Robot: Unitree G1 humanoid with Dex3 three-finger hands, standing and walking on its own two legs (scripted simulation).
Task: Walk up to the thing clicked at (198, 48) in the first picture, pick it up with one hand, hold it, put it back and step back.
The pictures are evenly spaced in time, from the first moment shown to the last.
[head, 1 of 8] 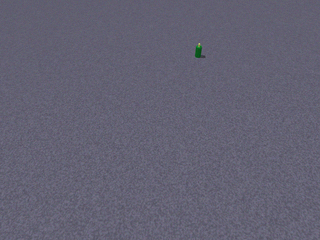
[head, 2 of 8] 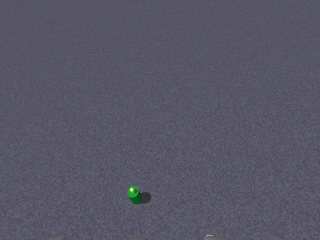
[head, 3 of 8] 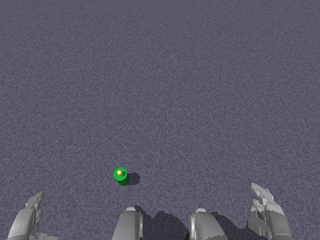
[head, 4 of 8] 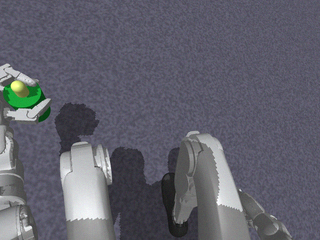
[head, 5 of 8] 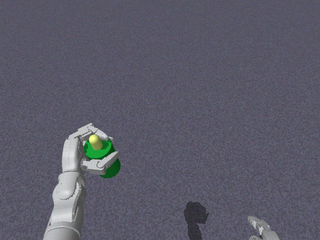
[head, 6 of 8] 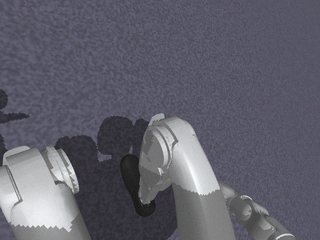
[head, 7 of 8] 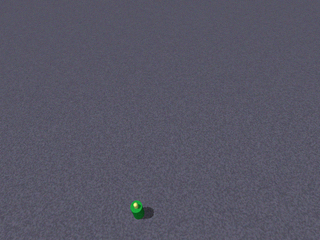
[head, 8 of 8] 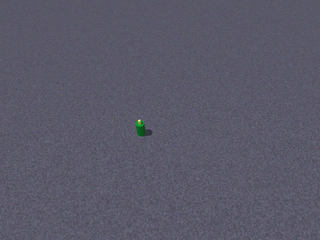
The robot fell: no
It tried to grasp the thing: yes
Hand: left
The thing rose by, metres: 0.68
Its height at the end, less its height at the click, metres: +0.00
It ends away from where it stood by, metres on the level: 0.01
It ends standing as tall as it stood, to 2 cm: yes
